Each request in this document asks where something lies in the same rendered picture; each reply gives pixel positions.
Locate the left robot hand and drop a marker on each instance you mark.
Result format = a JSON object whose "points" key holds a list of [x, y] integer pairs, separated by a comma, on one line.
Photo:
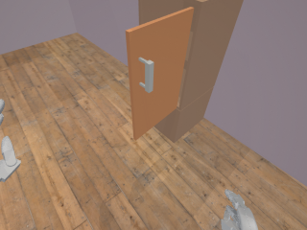
{"points": [[9, 164]]}

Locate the cupboard door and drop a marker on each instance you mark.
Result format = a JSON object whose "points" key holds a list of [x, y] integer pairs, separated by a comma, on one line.
{"points": [[164, 41]]}

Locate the right robot hand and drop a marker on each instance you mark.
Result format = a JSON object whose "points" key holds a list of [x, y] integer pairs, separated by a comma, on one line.
{"points": [[243, 218]]}

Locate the handle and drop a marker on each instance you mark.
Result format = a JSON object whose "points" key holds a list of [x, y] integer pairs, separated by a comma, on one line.
{"points": [[149, 75]]}

